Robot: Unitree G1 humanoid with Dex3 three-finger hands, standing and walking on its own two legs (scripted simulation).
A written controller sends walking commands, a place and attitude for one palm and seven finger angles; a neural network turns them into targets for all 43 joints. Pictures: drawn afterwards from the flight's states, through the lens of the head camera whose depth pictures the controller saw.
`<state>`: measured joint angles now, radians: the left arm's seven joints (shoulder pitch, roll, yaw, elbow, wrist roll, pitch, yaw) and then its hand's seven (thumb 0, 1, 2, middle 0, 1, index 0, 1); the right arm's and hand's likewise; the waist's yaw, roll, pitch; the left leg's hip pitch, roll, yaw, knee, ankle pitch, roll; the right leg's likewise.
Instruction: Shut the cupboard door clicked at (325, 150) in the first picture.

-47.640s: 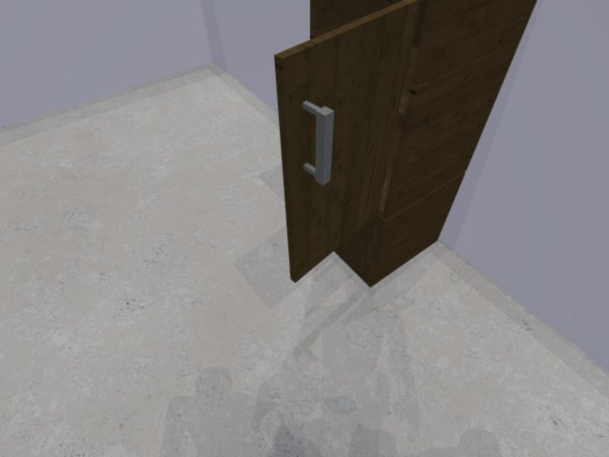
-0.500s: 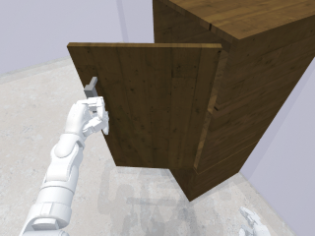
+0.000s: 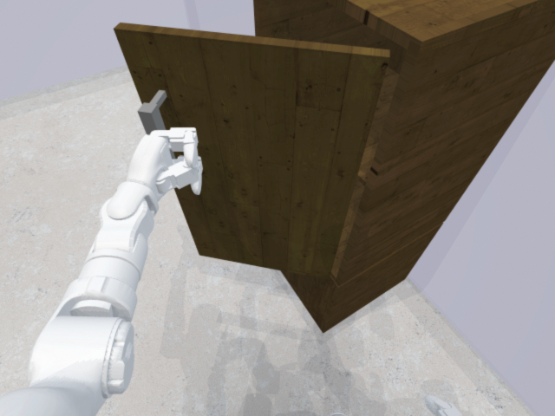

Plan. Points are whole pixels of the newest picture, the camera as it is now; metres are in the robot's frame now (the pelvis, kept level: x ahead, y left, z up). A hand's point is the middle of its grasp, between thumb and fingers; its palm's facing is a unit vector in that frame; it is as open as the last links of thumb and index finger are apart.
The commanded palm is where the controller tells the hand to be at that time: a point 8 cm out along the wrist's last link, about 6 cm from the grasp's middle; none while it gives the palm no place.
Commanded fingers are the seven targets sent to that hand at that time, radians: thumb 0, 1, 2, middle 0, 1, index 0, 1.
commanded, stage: push the door shut along its arc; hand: left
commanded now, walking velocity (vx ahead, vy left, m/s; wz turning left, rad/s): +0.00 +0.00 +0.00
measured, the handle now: (167, 139) +0.51 +0.17 +0.11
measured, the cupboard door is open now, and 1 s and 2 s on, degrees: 47 33 21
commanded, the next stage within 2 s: pull the fist back off the door in 1.00 s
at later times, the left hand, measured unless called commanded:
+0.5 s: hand (230, 140) +0.50 +0.07 +0.12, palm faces -0.37 -0.93 -0.02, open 3.0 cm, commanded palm +0.50 +0.12 +0.12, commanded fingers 0.00 0.90 0.90 -1.30 -1.50 -1.30 -1.50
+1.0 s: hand (239, 132) +0.51 +0.05 +0.12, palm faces -0.46 -0.89 -0.03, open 3.3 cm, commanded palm +0.55 +0.08 +0.12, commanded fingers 0.00 0.90 0.90 -1.30 -1.50 -1.30 -1.50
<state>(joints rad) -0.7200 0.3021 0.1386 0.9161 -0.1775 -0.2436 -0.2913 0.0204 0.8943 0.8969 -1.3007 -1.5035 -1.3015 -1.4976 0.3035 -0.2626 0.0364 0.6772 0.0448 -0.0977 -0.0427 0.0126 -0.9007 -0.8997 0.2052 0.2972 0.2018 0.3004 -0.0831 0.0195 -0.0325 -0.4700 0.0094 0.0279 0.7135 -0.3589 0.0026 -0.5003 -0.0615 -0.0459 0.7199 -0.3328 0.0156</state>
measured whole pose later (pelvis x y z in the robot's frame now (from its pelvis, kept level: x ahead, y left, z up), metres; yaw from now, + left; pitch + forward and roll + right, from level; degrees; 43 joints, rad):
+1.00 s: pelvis -0.01 +0.00 -0.02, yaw +0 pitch +17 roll -1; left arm -1.20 0.42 0.12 1.25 -0.16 -0.21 -0.45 0.03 0.95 1.00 -1.30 -1.50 -1.30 -1.50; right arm 0.35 -0.30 0.02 0.73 0.00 -0.12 -0.05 0.01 -0.90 -0.90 0.21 0.30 0.20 0.30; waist -0.19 0.02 -0.03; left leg -0.75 0.02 0.01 0.85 -0.38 0.00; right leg -0.76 -0.05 -0.06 0.82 -0.34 0.01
